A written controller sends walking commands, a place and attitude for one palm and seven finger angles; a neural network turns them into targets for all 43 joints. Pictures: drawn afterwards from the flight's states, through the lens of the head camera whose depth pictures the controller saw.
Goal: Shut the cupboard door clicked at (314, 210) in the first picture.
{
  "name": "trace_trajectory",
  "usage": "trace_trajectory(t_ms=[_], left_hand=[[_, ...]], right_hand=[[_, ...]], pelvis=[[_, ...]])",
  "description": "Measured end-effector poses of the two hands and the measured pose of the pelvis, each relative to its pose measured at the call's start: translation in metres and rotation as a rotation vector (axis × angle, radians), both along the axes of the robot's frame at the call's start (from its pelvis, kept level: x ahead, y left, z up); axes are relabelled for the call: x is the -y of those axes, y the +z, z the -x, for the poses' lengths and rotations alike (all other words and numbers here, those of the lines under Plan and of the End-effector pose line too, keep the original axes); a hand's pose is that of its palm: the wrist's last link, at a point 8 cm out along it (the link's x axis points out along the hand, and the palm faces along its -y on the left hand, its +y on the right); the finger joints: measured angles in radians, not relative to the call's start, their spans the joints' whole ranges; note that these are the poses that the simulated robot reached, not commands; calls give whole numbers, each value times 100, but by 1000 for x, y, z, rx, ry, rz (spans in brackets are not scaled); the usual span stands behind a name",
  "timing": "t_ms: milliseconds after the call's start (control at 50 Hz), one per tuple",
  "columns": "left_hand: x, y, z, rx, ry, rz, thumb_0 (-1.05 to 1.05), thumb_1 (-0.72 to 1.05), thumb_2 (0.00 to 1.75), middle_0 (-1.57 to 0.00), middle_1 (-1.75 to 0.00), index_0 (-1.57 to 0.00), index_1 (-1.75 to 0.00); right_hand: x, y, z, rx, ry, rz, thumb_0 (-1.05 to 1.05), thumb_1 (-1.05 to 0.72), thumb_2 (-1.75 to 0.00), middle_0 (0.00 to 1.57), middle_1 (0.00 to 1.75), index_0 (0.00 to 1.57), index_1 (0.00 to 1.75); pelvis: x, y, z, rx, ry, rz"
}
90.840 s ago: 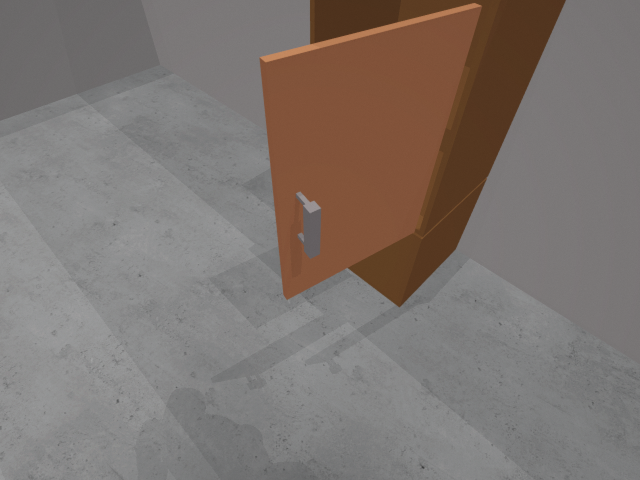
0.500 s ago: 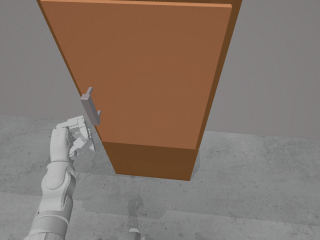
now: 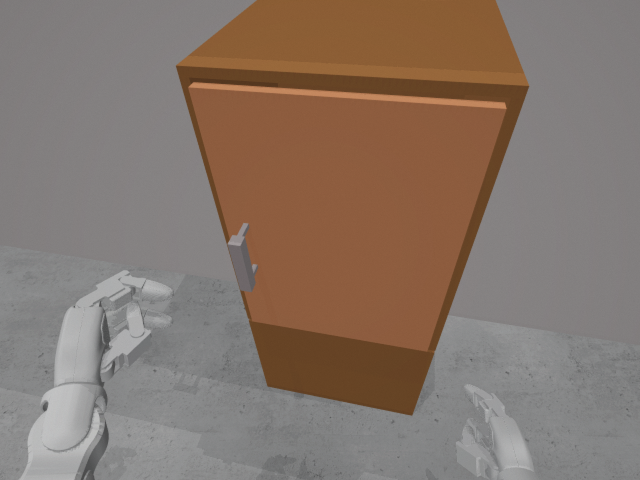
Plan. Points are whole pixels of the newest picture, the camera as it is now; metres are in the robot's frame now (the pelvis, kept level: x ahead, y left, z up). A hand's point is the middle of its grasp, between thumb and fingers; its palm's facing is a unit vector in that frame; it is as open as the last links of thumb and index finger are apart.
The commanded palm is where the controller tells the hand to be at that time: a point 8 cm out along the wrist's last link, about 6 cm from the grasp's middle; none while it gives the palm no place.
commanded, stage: draw the hand back to the body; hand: left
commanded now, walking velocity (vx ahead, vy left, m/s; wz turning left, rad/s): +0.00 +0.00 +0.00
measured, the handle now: (246, 257) +0.52 +0.20 -0.07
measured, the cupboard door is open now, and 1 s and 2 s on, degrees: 0 0 0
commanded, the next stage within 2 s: step back with the hand held close in 0.68 s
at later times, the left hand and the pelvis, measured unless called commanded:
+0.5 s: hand (65, 350) +0.19 +0.26 +0.16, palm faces +0.46 -0.79 -0.40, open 7.2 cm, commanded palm +0.14 +0.29 +0.18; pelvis +0.00 -0.01 +0.01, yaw +0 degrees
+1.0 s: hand (83, 347) +0.19 +0.24 +0.16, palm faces +0.41 -0.78 -0.46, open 7.4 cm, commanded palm +0.13 +0.28 +0.18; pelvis +0.00 -0.02 +0.01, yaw +1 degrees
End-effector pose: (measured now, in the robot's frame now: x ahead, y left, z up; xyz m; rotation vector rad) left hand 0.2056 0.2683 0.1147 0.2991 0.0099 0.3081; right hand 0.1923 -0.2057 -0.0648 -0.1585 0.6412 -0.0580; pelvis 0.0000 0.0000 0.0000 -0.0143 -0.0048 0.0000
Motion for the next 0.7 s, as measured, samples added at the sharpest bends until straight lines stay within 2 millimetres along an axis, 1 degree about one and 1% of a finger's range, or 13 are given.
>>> trace_trajectory(t_ms=[80, 160, 260, 340, 400, 500, 560, 600, 700], left_hand=[[-9, 13, 12, 8, 31, -28, 2, 90, 89, -74, -88, -74, -88], [-19, 35, 23, 51, 65, -87, 2, 90, 89, -63, -76, -63, -76], [-28, 65, 38, 111, 105, -170, 2, 89, 89, -49, -62, -49, -61], [-32, 79, 51, 135, 129, -218, 2, 89, 89, -38, -50, -38, -49], [-32, 80, 58, 131, 148, -222, 2, 89, 89, -32, -42, -32, -42], [-25, 63, 61, 88, 159, -167, 2, 89, 89, -25, -35, -25, -34], [-17, 58, 61, 86, 146, -150, 2, 89, 89, -23, -33, -23, -32], [-12, 60, 61, 99, 134, -154, 2, 89, 89, -22, -32, -22, -31], [-5, 74, 62, 150, 113, -189, 2, 89, 89, -21, -31, -21, -30]], right_hand=[[-8, 1, -4, -2, 29, -4, 1, -90, -90, 20, 30, 20, 30], [-9, -1, -3, -12, 43, -6, 1, -90, -90, 20, 30, 20, 30], [-4, -6, 3, -29, 41, -11, 1, -90, -90, 20, 30, 20, 30], [4, -9, 9, -42, 27, -11, 2, -90, -90, 20, 30, 20, 30], [10, -11, 13, -51, 19, -7, 2, -90, -90, 20, 30, 20, 30], [22, -13, 20, -62, 5, 9, 2, -90, -90, 20, 30, 20, 30], [28, -11, 23, -57, -3, 21, 2, -90, -90, 20, 30, 20, 30], [32, -9, 23, -46, -8, 26, 2, -90, -90, 20, 30, 20, 30], [38, -6, 21, -14, -16, 21, 2, -90, -90, 20, 30, 20, 30]], pelvis=[[-2, 3, -5, 13, 2, -3], [-2, 5, -8, 22, 2, -5], [-1, 7, -9, 30, 2, -7], [1, 8, -7, 36, 1, -8], [4, 8, -5, 41, 2, -9], [9, 8, 0, 48, 7, -12], [14, 8, 1, 51, 7, -13], [17, 8, 1, 54, 7, -13], [22, 8, 1, 62, 5, -13]])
